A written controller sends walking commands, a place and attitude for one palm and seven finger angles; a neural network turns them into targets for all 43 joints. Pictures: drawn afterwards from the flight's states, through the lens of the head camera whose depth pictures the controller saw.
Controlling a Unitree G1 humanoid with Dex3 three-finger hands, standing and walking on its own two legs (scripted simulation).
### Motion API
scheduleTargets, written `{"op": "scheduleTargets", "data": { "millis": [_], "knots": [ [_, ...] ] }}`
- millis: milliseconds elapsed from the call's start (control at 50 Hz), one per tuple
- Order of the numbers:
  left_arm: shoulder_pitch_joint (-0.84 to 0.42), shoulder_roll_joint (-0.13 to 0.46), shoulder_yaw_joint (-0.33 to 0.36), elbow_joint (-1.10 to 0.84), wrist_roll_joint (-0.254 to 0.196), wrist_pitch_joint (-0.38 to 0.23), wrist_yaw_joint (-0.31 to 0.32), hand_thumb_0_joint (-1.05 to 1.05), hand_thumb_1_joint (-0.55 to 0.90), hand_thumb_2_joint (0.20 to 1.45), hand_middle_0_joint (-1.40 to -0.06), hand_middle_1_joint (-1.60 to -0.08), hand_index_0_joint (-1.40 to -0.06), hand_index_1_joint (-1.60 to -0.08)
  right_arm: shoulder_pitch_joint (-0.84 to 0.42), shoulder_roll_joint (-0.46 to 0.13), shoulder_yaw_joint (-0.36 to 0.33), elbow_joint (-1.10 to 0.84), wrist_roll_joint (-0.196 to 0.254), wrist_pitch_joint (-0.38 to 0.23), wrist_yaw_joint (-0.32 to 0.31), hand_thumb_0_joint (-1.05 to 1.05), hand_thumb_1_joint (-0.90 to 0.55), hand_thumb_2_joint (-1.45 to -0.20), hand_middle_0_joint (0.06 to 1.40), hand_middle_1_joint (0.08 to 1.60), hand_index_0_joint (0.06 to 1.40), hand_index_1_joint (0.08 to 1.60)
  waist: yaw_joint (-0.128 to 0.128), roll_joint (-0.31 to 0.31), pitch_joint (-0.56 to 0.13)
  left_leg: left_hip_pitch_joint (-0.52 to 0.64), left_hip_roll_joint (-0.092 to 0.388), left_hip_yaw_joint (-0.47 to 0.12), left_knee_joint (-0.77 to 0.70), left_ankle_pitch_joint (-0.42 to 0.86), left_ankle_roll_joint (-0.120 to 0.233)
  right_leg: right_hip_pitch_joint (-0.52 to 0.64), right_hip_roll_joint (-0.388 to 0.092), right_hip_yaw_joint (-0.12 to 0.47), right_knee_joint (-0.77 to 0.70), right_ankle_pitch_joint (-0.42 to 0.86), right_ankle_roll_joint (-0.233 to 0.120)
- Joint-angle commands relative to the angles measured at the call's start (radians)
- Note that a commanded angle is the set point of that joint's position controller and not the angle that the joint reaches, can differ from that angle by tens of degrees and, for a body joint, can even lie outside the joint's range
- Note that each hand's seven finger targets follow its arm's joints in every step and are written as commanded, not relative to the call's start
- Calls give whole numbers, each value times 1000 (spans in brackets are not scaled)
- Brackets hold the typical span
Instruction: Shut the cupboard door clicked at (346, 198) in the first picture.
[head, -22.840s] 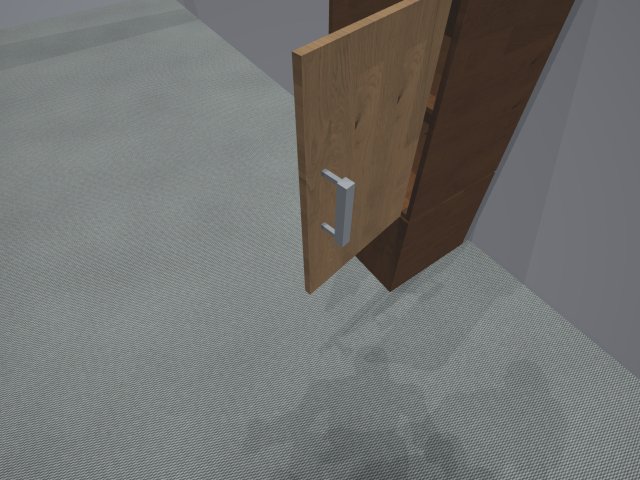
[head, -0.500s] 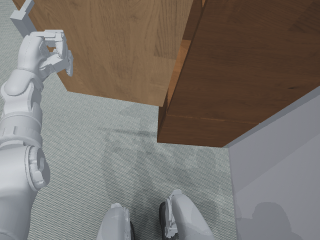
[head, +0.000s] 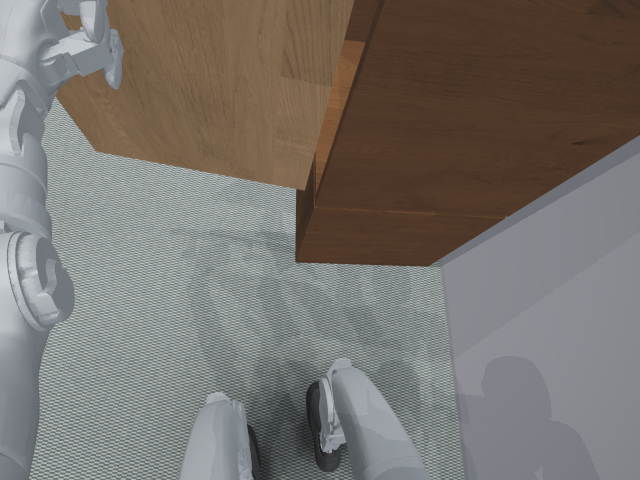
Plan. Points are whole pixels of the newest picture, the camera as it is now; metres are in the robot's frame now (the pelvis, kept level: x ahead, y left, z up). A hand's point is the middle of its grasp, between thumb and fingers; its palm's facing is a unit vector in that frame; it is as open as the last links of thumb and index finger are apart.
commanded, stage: push the door shut along its arc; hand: left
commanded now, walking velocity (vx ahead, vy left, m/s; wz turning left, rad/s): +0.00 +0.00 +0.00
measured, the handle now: (11, 25) +0.61 +0.24 +0.07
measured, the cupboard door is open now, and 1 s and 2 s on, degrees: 82 70 70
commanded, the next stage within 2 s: pull the fist back off the door in 0.26 s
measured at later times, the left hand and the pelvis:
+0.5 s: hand (129, 9) +0.62 +0.13 +0.08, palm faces -0.01 -0.99 +0.13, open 3.3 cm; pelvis +0.00 -0.01 -0.01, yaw +0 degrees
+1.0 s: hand (141, 70) +0.56 +0.12 +0.07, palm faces +0.06 -1.00 -0.02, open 3.1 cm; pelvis +0.02 -0.02 +0.03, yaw +1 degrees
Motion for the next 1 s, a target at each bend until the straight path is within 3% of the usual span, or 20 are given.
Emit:
{"op": "scheduleTargets", "data": {
  "millis": [0, 100, 180, 240, 340, 360, 400, 440, 500, 520, 560, 600, 640, 700, 740, 780, 840, 900, 920, 980],
  "knots": [
    [-593, 148, -26, -192, -6, -28, -3, 0, 900, 900, -1300, -1500, -1300, -1500, 235, -210, -78, 2, 2, -18, -26, 0, -900, -900, 200, 300, 200, 300, -89, 198, -601, 468, 5, -144, -119, 521, -26, 223, 34, 58, -96, 251, -13],
    [-640, 133, -48, -211, 0, -17, -6, 0, 900, 900, -1300, -1500, -1300, -1500, 248, -211, -79, 23, -6, -30, -25, 0, -900, -900, 200, 300, 200, 300, -93, 263, -655, 539, 8, -156, -104, 587, -34, 184, 35, 49, -85, 267, -20],
    [-663, 111, -63, -161, 4, 4, -9, 0, 900, 900, -1300, -1500, -1300, -1500, 246, -210, -77, 35, -10, -37, -23, 0, -900, -900, 200, 300, 200, 300, -110, 257, -611, 511, 5, -152, -97, 559, -31, 161, 41, 43, -86, 253, -22],
    [-709, 148, -48, -136, 13, 10, -2, 0, 900, 900, -1300, -1500, -1300, -1500, 253, -211, -67, 40, -12, -39, -27, 0, -900, -900, 200, 300, 200, 300, -131, 223, -577, 435, 0, -140, -85, 511, -20, 169, 44, 40, -78, 243, -23],
    [-752, 107, -87, -151, 25, 12, 3, 0, 900, 900, -1300, -1500, -1300, -1500, 252, -209, -70, 47, -17, -46, -19, 0, -900, -900, 200, 300, 200, 300, -138, 300, -620, 488, 2, -149, -68, 566, -25, 124, 47, 32, -57, 254, -28],
    [-731, 174, 148, -163, -44, 26, 196, 0, 900, 900, -1300, -1500, -1300, -1500, 330, -193, -51, 3, -44, -45, -4, 0, -900, -900, 200, 300, 200, 300, -82, 336, -640, 451, 19, -164, -93, 576, -37, 165, 34, 42, -68, 268, -22],
    [-618, 59, 79, -111, -16, 44, 343, 0, 900, 900, -1300, -1500, -1300, -1500, 310, -184, -52, -13, -46, -34, 32, 0, -900, -900, 200, 300, 200, 300, -84, 284, -597, 421, 25, -168, -111, 568, -49, 176, 29, 36, -67, 260, -14],
    [-584, 32, 119, -165, 1, 11, 465, 0, 900, 900, -1300, -1500, -1300, -1500, 339, -178, -63, -28, -69, -30, 61, 0, -900, -900, 200, 300, 200, 300, -74, 217, -638, 425, 23, -168, -115, 601, -47, 227, 31, 36, -68, 297, -6],
    [-596, -3, 33, -285, 142, -87, 599, 0, 900, 900, -1300, -1500, -1300, -1500, 346, -171, -82, -23, -89, -18, 110, 0, -900, -900, 200, 300, 200, 300, -66, 298, -720, 504, 27, -163, -102, 668, -63, 222, 24, 47, -58, 333, -6],
    [-594, 13, 26, -316, 176, -115, 608, 0, 900, 900, -1300, -1500, -1300, -1500, 352, -174, -91, -20, -89, -8, 120, 0, -900, -900, 200, 300, 200, 300, -60, 311, -740, 537, 27, -164, -106, 685, -66, 232, 25, 50, -62, 341, -8],
    [-600, 5, 5, -310, 184, -139, 588, 0, 900, 900, -1300, -1500, -1300, -1500, 354, -179, -101, -14, -80, 10, 125, 0, -900, -900, 200, 300, 200, 300, -73, 282, -755, 555, 23, -165, -123, 673, -66, 275, 28, 57, -81, 359, -6],
    [-613, 34, 41, -302, 144, -135, 551, 0, 900, 900, -1300, -1500, -1300, -1500, 351, -178, -103, -14, -68, 18, 118, 0, -900, -900, 200, 300, 200, 300, -71, 226, -762, 484, 4, -136, -148, 589, -49, 397, 31, 70, -108, 383, -2],
    [-579, 135, 134, -272, 110, -126, 531, 0, 900, 900, -1300, -1500, -1300, -1500, 350, -180, -94, -23, -58, 25, 104, 0, -900, -900, 200, 300, 200, 300, -43, 193, -770, 397, -10, -106, -165, 527, -37, 510, 31, 90, -120, 405, -4],
    [-482, 134, 161, -235, 95, -136, 533, 0, 900, 900, -1300, -1500, -1300, -1500, 331, -159, -85, -36, -51, 21, 96, 0, -900, -900, 200, 300, 200, 300, -22, 131, -679, 305, -17, -73, -188, 463, -26, 574, 26, 106, -148, 401, 4],
    [-381, 104, 148, -254, 99, -173, 535, 0, 900, 900, -1300, -1500, -1300, -1500, 321, -150, -86, -54, -52, 18, 99, 0, -900, -900, 200, 300, 200, 300, 9, 140, -684, 324, -20, -64, -204, 499, -29, 614, 25, 112, -145, 454, -4],
    [-249, 43, 117, -222, 100, -196, 527, 0, 900, 900, -1300, -1500, -1300, -1500, 311, -144, -91, -53, -49, 19, 105, 0, -900, -900, 200, 300, 200, 300, 22, 112, -627, 323, -17, -54, -211, 517, -31, 611, 24, 108, -150, 477, -4],
    [-138, -82, 38, -138, 75, -182, 492, 0, 900, 900, -1300, -1500, -1300, -1500, 303, -148, -99, -50, -39, 26, 107, 0, -900, -900, 200, 300, 200, 300, 3, 10, -504, 267, -23, -39, -232, 444, -25, 614, 24, 112, -185, 446, 0],
    [-132, -138, 7, -158, 25, -166, 457, 0, 900, 900, -1300, -1500, -1300, -1500, 277, -154, -107, -62, -24, 33, 98, 0, -900, -900, 200, 300, 200, 300, 2, -25, -466, 247, -35, -25, -251, 368, -23, 617, 20, 120, -214, 386, 6],
    [-153, -118, 30, -182, 11, -176, 454, 0, 900, 900, -1300, -1500, -1300, -1500, 271, -154, -110, -58, -24, 31, 94, 0, -900, -900, 200, 300, 200, 300, 9, -20, -461, 251, -35, -27, -253, 358, -25, 613, 19, 120, -213, 370, 5],
    [-242, -131, 16, -314, -10, -249, 461, 0, 900, 900, -1300, -1500, -1300, -1500, 241, -144, -117, -52, -27, 24, 86, 0, -900, -900, 200, 300, 200, 300, 12, 41, -530, 314, -39, -32, -238, 378, -24, 596, 13, 128, -196, 371, 6]
  ]
}}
